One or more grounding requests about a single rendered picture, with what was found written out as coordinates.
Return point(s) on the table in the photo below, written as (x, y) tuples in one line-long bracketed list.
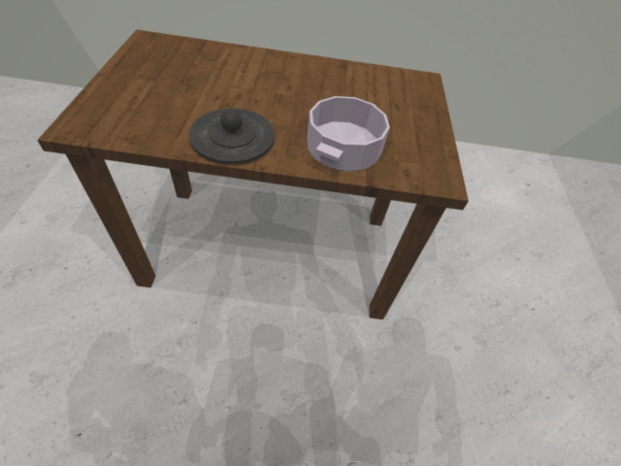
[(140, 106)]

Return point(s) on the knob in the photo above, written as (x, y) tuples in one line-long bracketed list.
[(231, 120)]

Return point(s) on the lid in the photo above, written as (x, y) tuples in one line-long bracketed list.
[(252, 140)]

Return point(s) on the pot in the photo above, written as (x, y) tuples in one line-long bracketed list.
[(346, 133)]

